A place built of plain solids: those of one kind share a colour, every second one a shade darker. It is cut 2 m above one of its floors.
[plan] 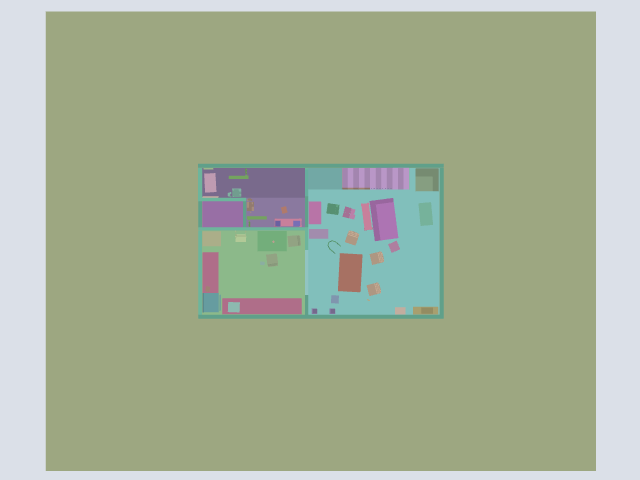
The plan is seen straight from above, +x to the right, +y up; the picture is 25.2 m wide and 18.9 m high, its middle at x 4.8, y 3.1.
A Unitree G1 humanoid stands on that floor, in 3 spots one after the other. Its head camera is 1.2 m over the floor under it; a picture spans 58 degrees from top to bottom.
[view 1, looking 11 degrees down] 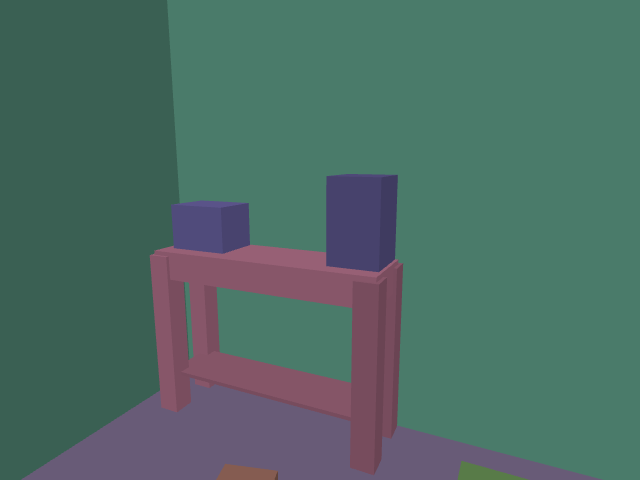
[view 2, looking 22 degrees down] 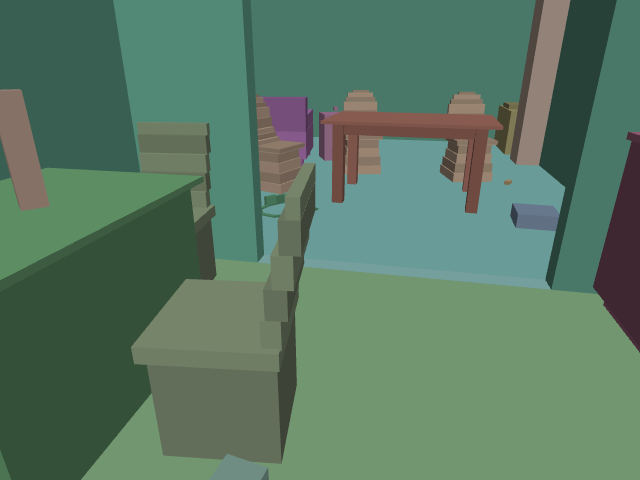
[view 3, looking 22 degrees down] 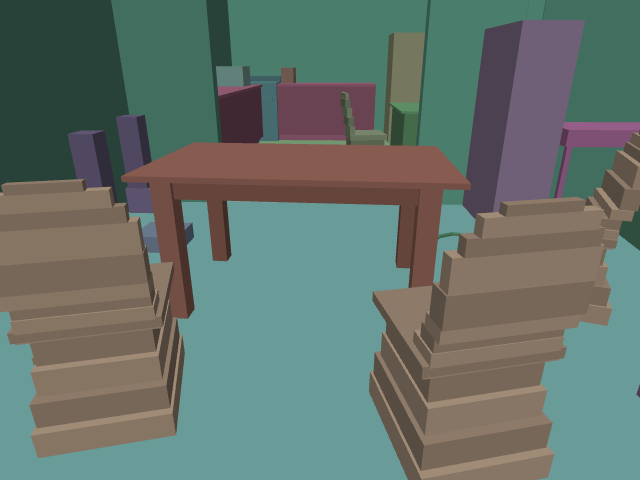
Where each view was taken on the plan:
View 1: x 2.58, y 5.35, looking -65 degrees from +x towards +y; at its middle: wall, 1.97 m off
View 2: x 1.77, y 1.77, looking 12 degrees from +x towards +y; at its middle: floor_living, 3.20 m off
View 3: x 8.22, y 1.98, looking -178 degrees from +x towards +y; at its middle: floor_living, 3.20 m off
